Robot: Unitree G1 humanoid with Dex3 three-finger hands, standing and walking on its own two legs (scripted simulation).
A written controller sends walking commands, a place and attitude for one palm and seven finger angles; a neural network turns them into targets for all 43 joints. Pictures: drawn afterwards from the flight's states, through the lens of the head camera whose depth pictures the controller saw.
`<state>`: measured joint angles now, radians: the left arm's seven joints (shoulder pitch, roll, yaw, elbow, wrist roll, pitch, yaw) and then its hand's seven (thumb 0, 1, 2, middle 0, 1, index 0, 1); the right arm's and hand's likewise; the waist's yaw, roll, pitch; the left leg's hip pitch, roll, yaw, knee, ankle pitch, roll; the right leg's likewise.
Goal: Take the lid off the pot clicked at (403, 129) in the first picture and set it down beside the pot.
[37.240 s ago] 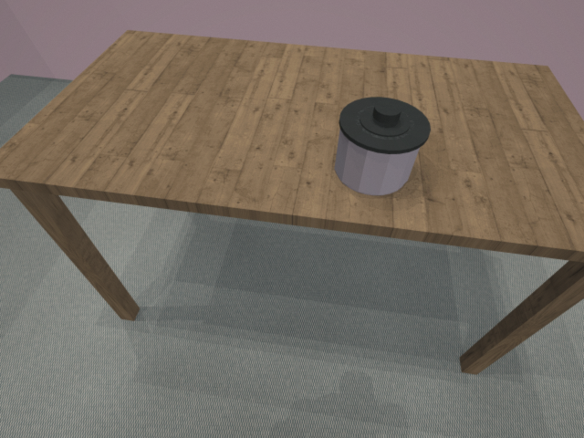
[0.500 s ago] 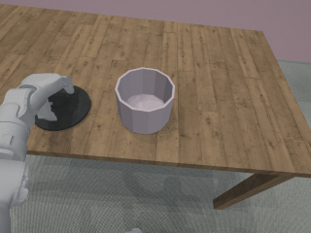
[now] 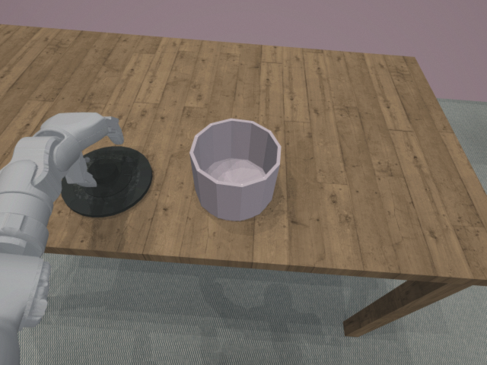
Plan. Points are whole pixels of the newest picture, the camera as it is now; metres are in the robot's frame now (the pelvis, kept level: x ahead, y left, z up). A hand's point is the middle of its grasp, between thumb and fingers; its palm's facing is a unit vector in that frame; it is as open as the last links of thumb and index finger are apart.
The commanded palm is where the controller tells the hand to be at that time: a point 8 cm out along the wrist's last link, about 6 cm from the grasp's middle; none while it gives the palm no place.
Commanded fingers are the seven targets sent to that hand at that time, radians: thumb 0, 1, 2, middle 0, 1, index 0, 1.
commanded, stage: raise the empty hand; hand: left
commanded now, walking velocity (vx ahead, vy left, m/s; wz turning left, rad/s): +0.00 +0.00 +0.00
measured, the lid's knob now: (103, 171) +0.45 +0.27 +0.02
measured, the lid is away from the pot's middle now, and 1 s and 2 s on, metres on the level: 0.25 0.25 0.25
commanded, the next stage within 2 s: draw the hand back to the body in 0.80 s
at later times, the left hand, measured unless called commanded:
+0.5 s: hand (69, 130) +0.44 +0.29 +0.13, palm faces -0.33 -0.04 -0.94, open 11.0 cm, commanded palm +0.44 +0.27 +0.20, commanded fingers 0.00 -0.10 0.82 -0.43 -0.71 -0.43 -0.71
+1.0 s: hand (63, 120) +0.44 +0.29 +0.15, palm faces -0.29 -0.05 -0.96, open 11.0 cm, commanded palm +0.42 +0.27 +0.22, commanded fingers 0.00 -0.10 0.82 -0.43 -0.71 -0.43 -0.71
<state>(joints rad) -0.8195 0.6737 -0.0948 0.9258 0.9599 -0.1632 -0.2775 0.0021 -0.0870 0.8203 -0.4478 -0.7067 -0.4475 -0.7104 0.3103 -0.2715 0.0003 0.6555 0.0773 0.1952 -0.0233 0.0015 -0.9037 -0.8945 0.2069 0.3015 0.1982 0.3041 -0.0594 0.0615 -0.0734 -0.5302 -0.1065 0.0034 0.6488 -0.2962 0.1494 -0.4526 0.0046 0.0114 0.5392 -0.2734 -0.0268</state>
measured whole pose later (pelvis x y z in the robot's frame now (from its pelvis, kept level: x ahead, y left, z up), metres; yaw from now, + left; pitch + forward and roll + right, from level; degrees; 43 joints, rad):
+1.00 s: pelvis +0.00 +0.01 +0.01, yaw +1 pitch +7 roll -4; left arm -0.90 0.68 -0.09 0.79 0.93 -0.10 -0.42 0.00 -0.09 0.82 -0.45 -0.71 -0.45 -0.71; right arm 0.27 -0.27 0.02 0.63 0.06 0.16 -0.01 0.00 -0.90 -0.89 0.21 0.30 0.20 0.30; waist -0.06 0.05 -0.05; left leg -0.39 -0.15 -0.01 0.50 -0.22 0.15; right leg -0.32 -0.03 0.03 0.41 -0.22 -0.03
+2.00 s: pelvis +0.07 +0.03 +0.02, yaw -1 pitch -1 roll -5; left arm 0.03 0.36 0.24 -0.30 -0.07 -0.11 0.07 0.01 0.31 0.85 -0.35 -0.54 -0.35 -0.54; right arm 0.25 -0.25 0.04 0.65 0.02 -0.06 0.01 0.01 -0.90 -0.89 0.21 0.30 0.20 0.30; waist 0.02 0.04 0.02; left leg -0.08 -0.12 0.02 0.41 -0.31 0.08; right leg -0.16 0.00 -0.04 0.42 -0.18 -0.03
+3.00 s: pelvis +0.14 +0.18 -0.05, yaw +5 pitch -1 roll -7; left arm 0.07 0.46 0.61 -0.72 -0.08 -0.26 0.10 0.02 0.89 0.90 -0.21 -0.30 -0.21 -0.30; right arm 0.34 -0.32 -0.14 0.65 -0.01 -0.25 0.09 0.01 -0.90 -0.89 0.21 0.30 0.20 0.30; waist 0.10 0.03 0.21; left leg -0.66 0.10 -0.25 0.99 -0.16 -0.02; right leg -0.27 -0.08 0.12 1.04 -0.44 -0.01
